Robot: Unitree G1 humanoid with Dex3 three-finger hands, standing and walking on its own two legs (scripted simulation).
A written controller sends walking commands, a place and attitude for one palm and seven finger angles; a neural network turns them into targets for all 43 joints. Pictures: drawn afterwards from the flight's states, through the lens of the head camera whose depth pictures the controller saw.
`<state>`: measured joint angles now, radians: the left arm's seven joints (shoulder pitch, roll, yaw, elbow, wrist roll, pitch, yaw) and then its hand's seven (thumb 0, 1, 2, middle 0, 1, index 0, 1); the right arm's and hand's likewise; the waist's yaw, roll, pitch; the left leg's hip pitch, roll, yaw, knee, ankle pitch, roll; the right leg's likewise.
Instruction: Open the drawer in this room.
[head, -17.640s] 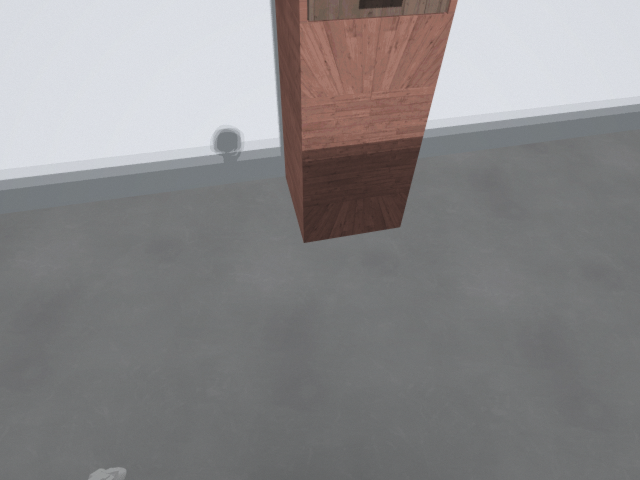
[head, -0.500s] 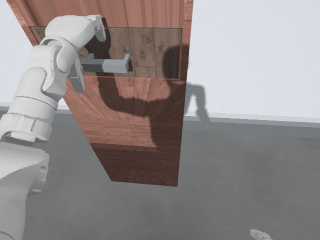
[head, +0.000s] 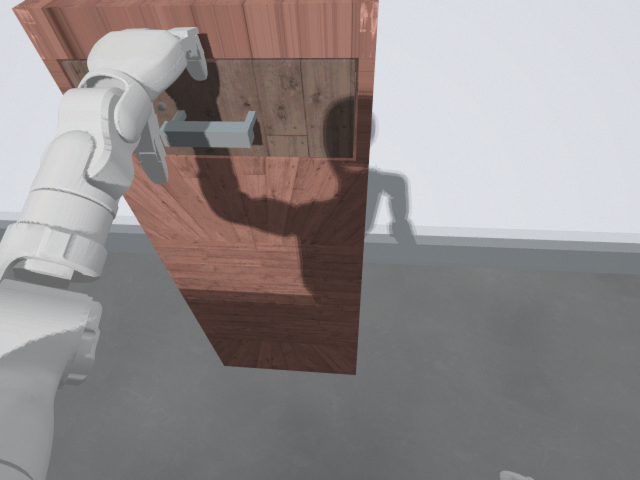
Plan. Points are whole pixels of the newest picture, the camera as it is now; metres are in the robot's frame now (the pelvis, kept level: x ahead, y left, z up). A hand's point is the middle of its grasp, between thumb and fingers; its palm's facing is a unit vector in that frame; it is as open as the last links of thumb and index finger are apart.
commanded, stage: move the hooked fingers above the handle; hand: left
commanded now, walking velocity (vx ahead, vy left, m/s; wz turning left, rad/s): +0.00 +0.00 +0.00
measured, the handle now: (211, 125) +0.53 +0.17 +0.18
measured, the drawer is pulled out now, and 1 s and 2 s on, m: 0.00 0.00 0.00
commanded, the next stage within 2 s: lower the fingers behind the handle in 1.24 s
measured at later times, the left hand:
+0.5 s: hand (160, 102) +0.48 +0.20 +0.24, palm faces +0.03 +0.01 -1.00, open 13.8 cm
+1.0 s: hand (160, 118) +0.46 +0.20 +0.23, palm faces -0.01 +0.01 -1.00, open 13.8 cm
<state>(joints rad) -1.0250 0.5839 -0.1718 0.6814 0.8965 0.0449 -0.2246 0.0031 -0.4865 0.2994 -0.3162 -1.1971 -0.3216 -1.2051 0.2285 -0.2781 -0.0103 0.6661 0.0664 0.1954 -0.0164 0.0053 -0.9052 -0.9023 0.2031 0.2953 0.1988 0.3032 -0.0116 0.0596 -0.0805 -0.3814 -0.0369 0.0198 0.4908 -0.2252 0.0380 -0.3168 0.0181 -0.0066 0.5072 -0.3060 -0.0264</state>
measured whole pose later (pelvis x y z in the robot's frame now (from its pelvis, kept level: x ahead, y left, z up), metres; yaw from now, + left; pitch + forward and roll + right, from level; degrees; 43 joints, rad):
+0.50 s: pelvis +0.01 -0.01 +0.00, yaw +0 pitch +7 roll +1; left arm -1.05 0.61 -0.16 0.74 0.92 0.06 -0.25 0.00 -0.49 0.30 -0.31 -1.20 -0.32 -1.20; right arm 0.23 -0.28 -0.01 0.66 0.07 0.20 -0.02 0.00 -0.91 -0.90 0.20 0.30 0.20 0.30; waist -0.02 0.06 -0.09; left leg -0.38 -0.03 0.02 0.48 -0.23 0.03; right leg -0.32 0.03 0.00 0.50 -0.31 -0.03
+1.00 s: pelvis +0.01 +0.00 +0.00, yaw +1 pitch +7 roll +0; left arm -0.99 0.60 -0.21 0.62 0.88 0.09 -0.31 0.00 -0.49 0.30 -0.31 -1.20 -0.32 -1.20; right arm 0.21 -0.28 -0.01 0.64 0.08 0.22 -0.02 0.01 -0.91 -0.90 0.20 0.30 0.20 0.30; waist 0.00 0.06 -0.09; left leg -0.37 -0.04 0.01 0.49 -0.24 0.04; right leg -0.31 0.02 -0.02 0.51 -0.32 -0.03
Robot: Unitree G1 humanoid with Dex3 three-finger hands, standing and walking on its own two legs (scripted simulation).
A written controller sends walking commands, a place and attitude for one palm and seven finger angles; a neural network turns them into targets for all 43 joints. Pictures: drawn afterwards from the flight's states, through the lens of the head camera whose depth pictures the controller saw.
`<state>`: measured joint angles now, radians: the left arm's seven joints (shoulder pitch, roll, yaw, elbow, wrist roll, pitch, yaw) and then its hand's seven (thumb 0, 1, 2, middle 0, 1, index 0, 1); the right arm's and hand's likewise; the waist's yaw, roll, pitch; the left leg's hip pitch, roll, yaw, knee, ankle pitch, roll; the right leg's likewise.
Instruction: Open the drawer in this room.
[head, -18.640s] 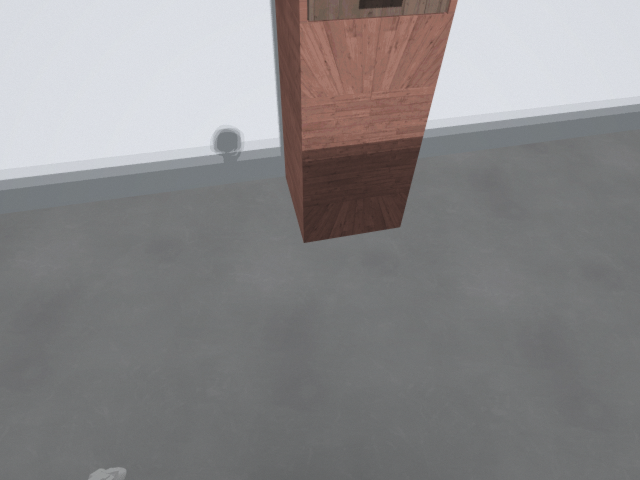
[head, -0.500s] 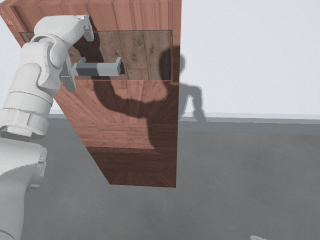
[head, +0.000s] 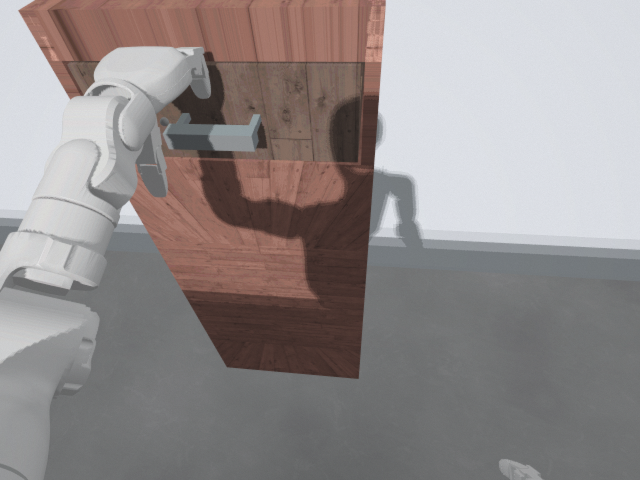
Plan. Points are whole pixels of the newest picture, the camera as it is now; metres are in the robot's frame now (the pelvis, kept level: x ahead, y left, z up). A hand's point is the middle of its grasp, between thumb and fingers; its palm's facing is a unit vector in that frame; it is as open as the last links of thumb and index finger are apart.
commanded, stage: move the hooked fingers above the handle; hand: left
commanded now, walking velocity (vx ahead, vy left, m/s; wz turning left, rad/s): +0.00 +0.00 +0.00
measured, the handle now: (216, 128) +0.52 +0.17 +0.18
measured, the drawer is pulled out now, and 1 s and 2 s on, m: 0.00 0.00 0.00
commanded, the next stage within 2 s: lower the fingers behind the handle in 0.24 s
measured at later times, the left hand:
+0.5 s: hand (192, 131) +0.46 +0.17 +0.22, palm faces -0.03 -0.01 -1.00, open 13.8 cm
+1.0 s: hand (183, 150) +0.45 +0.19 +0.19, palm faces +0.00 -0.02 -1.00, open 13.9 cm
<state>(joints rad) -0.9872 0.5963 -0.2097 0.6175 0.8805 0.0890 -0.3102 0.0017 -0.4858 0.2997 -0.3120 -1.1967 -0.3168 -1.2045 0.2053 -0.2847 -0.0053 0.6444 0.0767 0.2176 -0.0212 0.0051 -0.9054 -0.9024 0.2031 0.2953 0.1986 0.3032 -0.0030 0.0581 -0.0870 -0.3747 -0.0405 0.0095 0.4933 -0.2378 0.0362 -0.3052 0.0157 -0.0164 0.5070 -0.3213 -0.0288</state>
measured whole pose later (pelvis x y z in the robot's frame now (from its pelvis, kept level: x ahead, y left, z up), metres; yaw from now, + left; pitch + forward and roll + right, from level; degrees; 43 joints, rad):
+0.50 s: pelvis +0.00 +0.00 +0.00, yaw -1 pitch +7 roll +0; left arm -0.97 0.56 -0.19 0.64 0.88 0.01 -0.29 0.00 -0.49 0.30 -0.31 -1.20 -0.33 -1.21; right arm 0.25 -0.28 -0.01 0.66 0.07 0.21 -0.03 0.01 -0.91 -0.90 0.20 0.30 0.20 0.30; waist -0.02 0.06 -0.08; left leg -0.38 -0.03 0.02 0.50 -0.24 0.04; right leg -0.31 0.02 0.00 0.51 -0.31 -0.03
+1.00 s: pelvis +0.00 +0.00 +0.00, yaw +0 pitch +7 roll +0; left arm -0.91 0.56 -0.17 0.65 0.89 -0.03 -0.20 0.00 -0.49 0.30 -0.31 -1.20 -0.31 -1.21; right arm 0.21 -0.27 -0.02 0.65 0.07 0.19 -0.04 0.00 -0.91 -0.90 0.20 0.30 0.20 0.30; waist -0.01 0.05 -0.09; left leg -0.40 -0.03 0.01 0.53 -0.25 0.03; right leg -0.33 0.03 -0.02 0.53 -0.32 -0.04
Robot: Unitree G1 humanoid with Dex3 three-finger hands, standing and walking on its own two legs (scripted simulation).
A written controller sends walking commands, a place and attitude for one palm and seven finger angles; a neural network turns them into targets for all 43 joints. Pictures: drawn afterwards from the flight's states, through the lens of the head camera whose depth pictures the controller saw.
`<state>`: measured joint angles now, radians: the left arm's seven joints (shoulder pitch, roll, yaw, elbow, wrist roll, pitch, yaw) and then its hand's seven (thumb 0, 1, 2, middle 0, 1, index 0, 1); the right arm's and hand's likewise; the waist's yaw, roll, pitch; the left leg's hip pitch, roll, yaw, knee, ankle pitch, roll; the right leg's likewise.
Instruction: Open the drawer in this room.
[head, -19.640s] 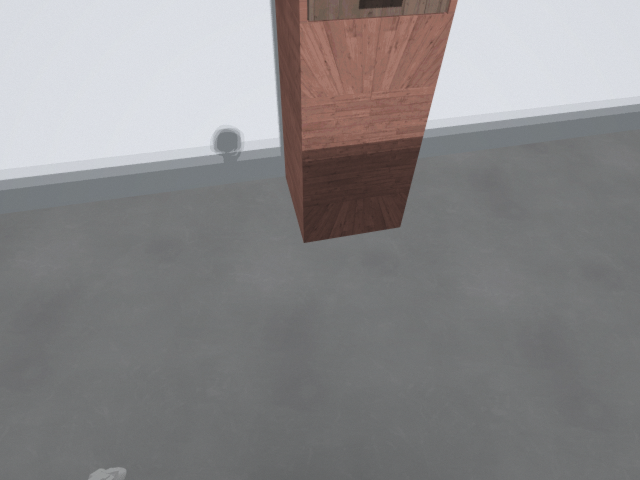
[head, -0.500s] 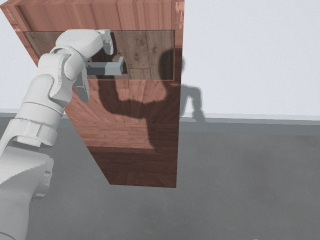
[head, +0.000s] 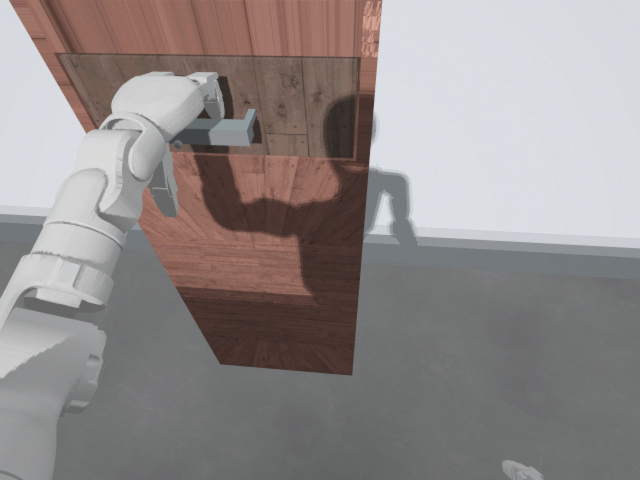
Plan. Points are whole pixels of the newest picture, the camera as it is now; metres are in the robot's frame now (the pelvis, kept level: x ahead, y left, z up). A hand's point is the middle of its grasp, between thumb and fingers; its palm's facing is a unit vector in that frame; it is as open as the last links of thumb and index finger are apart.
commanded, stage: lower the fingers behind the handle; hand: left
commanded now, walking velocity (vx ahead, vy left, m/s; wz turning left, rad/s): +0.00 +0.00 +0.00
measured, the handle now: (210, 122) +0.53 +0.17 +0.18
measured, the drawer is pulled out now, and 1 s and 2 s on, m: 0.00 0.00 0.00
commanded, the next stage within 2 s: lift the fingers back up to retry in 0.94 s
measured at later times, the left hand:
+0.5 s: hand (180, 148) +0.46 +0.20 +0.18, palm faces +0.04 -0.02 -1.00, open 13.9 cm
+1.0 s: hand (181, 149) +0.46 +0.20 +0.18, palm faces +0.03 -0.01 -1.00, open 14.0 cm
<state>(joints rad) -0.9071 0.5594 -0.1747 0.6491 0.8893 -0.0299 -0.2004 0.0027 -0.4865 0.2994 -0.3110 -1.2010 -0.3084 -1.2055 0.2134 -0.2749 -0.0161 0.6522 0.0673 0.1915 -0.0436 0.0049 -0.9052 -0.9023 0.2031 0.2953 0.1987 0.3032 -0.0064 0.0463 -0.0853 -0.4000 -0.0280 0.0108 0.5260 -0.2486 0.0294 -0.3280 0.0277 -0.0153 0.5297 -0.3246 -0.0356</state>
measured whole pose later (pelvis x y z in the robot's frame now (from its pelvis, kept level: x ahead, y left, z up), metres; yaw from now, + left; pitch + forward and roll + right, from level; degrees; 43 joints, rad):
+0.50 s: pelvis +0.00 +0.00 +0.00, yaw -1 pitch +8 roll +0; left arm -0.88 0.54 -0.16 0.66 0.93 0.03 -0.12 0.00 -0.49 0.30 -0.25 -1.23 -0.30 -1.19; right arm 0.24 -0.27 -0.02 0.65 0.07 0.23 -0.03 0.01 -0.91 -0.90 0.20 0.30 0.20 0.30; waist -0.02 0.05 -0.10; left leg -0.43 -0.02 0.03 0.56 -0.27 0.03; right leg -0.37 0.03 0.00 0.56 -0.34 -0.03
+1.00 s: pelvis +0.00 +0.00 +0.00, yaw -1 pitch +8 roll +0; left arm -0.89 0.54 -0.17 0.68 0.94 0.03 -0.13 0.00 -0.49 0.30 -0.22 -1.23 -0.29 -1.19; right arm 0.23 -0.26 -0.01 0.64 0.07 0.23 -0.04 0.00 -0.91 -0.90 0.20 0.30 0.20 0.30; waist -0.02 0.05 -0.11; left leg -0.44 -0.02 0.02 0.57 -0.27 0.03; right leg -0.37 0.03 -0.01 0.58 -0.35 -0.04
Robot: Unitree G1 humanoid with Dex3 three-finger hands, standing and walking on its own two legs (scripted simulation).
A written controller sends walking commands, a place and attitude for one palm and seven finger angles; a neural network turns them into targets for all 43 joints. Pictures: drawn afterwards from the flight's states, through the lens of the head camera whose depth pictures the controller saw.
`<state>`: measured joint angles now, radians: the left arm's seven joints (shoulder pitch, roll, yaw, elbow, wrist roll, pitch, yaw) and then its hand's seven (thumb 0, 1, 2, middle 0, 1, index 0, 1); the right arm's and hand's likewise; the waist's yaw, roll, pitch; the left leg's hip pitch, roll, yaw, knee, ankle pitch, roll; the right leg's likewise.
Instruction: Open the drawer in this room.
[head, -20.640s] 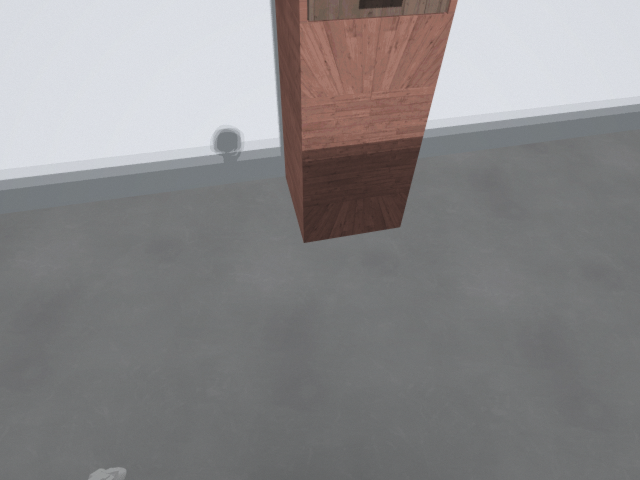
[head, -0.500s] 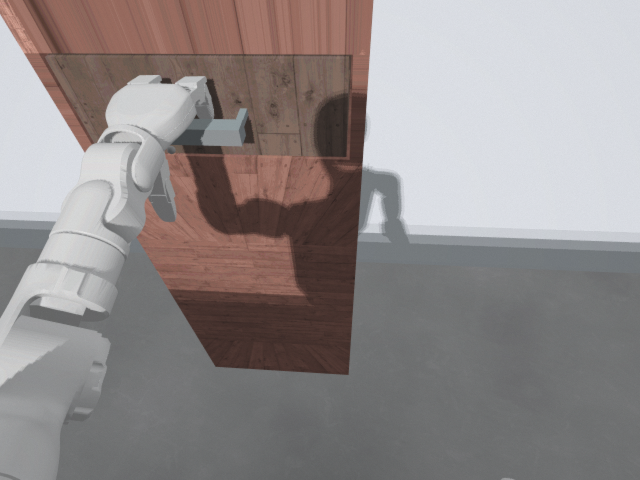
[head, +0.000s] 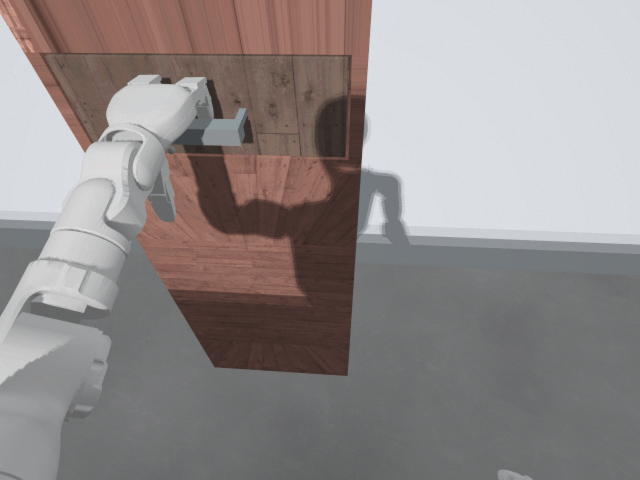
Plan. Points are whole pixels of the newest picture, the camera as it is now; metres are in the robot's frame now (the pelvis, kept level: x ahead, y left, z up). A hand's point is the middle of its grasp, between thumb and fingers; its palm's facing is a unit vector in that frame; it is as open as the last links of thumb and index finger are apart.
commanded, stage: lift the fingers back up to retry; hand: left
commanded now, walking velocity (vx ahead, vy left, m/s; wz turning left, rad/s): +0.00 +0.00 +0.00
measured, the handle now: (201, 122) +0.52 +0.18 +0.18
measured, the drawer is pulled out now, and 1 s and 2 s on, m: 0.00 0.00 0.00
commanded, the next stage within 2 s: re-aim the fingers above the handle in 0.82 s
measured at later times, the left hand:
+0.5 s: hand (157, 118) +0.46 +0.20 +0.23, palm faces +0.10 -0.03 -0.99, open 13.9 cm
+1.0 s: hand (155, 109) +0.46 +0.20 +0.24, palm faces +0.05 -0.01 -1.00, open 13.8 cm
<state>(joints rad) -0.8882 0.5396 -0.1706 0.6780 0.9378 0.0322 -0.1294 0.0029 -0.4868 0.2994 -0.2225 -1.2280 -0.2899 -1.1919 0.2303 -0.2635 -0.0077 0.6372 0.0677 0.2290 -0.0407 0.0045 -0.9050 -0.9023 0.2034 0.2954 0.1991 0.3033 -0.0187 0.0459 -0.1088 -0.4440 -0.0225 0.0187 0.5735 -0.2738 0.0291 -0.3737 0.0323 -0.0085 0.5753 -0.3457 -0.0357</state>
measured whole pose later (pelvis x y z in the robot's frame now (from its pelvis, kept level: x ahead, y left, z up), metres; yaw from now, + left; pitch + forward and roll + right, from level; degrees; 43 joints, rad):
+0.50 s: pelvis +0.00 +0.00 +0.00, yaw +0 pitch +7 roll +0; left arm -0.91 0.57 -0.15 0.59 0.89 0.07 -0.17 0.00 -0.49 0.30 -0.30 -1.19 -0.31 -1.19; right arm 0.20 -0.28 -0.01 0.67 0.07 0.21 -0.02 0.01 -0.91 -0.90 0.20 0.30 0.20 0.30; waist -0.01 0.07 -0.10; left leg -0.40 -0.03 0.02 0.53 -0.26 0.03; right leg -0.32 0.03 -0.01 0.53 -0.33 -0.03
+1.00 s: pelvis +0.00 +0.01 +0.01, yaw +0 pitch +7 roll +0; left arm -1.00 0.58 -0.17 0.64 0.89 0.03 -0.25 0.00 -0.49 0.30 -0.31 -1.20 -0.32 -1.20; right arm 0.22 -0.28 -0.01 0.66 0.07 0.19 -0.02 0.01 -0.91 -0.90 0.20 0.30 0.20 0.30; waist -0.01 0.06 -0.09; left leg -0.40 -0.04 0.02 0.51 -0.23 0.04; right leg -0.33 0.02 -0.01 0.51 -0.31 -0.02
